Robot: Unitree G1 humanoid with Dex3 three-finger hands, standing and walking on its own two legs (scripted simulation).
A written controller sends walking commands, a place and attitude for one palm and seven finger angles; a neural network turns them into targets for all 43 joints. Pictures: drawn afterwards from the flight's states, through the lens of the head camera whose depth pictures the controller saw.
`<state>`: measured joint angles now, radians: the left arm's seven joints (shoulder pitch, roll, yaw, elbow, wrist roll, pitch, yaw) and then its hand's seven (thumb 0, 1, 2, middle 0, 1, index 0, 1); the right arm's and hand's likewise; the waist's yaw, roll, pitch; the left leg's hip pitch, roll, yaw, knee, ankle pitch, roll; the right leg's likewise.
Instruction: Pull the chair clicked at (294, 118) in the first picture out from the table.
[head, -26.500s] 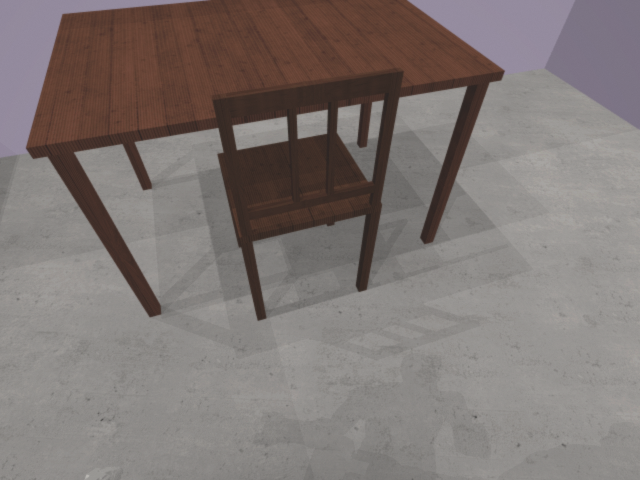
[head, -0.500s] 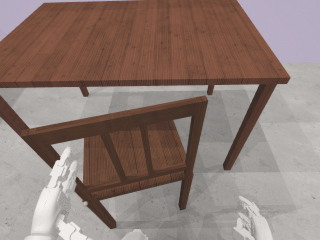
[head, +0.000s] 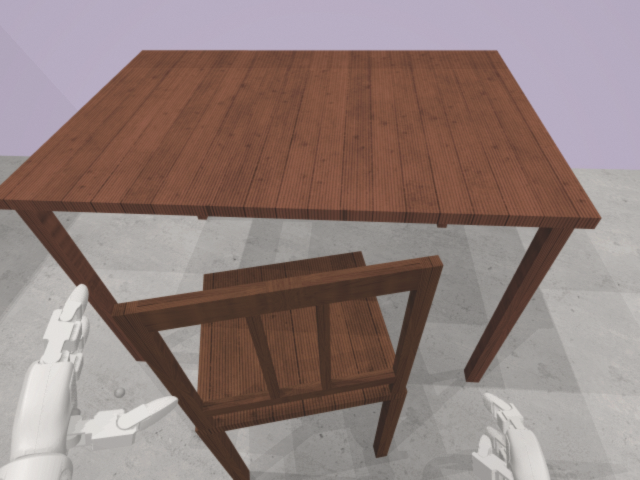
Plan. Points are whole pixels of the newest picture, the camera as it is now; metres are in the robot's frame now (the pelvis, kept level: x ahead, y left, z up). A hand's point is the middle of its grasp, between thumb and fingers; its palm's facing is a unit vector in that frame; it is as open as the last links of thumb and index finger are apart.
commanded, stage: draw the hand back to the body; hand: left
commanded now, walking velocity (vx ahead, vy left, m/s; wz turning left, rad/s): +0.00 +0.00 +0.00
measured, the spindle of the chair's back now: (265, 358) +0.31 +0.13 -0.09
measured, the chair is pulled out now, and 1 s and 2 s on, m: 0.16 0.16 0.16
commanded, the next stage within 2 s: step back with the hand held close in 0.70 s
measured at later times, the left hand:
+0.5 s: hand (67, 326) +0.21 +0.27 +0.16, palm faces +0.44 -0.80 -0.42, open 7.8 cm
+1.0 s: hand (66, 329) +0.20 +0.25 +0.18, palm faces +0.40 -0.78 -0.49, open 7.4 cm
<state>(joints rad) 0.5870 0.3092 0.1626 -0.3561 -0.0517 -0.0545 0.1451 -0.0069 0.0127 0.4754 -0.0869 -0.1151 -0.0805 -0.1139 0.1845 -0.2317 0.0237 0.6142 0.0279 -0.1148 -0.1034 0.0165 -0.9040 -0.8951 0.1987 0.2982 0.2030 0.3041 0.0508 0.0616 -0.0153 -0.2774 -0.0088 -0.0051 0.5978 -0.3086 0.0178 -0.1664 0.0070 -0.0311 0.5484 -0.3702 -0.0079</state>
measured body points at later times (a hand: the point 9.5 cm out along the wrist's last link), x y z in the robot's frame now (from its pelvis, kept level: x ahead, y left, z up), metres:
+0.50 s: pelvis +0.02 +0.01 +0.01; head +0.01 -0.02 +0.46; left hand +0.18 +0.31 +0.19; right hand +0.20 -0.22 -0.08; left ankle +0.01 +0.11 -0.73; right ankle -0.05 -0.11 -0.73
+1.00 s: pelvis -0.01 -0.01 +0.01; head +0.01 -0.03 +0.46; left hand +0.17 +0.29 +0.21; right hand +0.19 -0.24 -0.08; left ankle +0.01 +0.11 -0.73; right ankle -0.05 -0.11 -0.73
